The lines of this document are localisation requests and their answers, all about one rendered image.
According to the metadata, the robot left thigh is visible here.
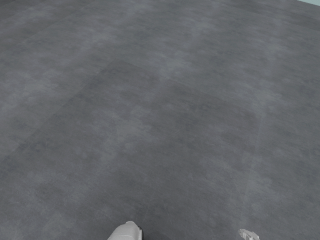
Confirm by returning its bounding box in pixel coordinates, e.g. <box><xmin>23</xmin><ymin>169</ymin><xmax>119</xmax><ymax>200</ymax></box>
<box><xmin>108</xmin><ymin>224</ymin><xmax>142</xmax><ymax>240</ymax></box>

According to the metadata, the right robot hand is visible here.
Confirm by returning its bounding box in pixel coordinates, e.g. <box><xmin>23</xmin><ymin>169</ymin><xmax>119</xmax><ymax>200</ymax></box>
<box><xmin>239</xmin><ymin>229</ymin><xmax>260</xmax><ymax>240</ymax></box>

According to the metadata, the robot left shin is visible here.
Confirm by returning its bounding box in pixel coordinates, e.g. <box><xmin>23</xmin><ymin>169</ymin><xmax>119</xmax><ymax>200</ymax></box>
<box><xmin>125</xmin><ymin>221</ymin><xmax>138</xmax><ymax>227</ymax></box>

